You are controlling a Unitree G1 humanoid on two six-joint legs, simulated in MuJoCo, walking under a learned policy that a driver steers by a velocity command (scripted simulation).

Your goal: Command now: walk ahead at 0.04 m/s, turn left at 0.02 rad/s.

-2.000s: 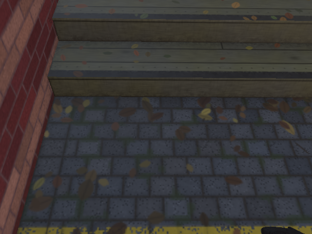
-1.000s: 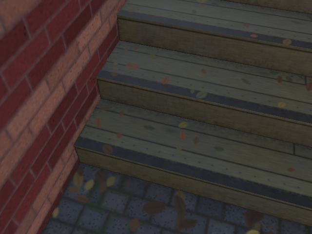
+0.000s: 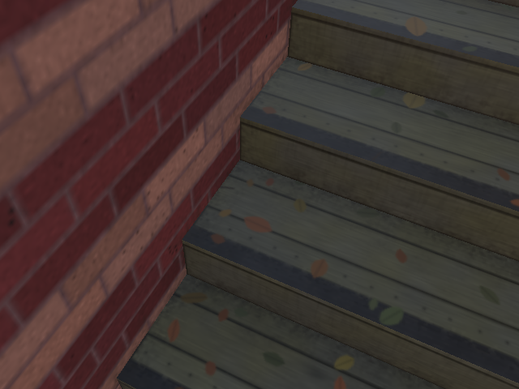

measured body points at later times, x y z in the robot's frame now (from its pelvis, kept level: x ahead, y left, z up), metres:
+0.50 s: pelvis +0.05 +0.01 -0.01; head +0.05 +0.02 +0.44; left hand +0.12 +0.28 -0.15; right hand +0.08 -0.25 -0.15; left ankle -0.01 +0.16 -0.74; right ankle +0.04 -0.08 -0.74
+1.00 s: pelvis +0.24 -0.20 +0.08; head +0.24 -0.22 +0.53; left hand +0.34 +0.04 -0.04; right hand +0.36 -0.48 -0.02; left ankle +0.16 -0.02 -0.45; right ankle +0.26 -0.28 -0.59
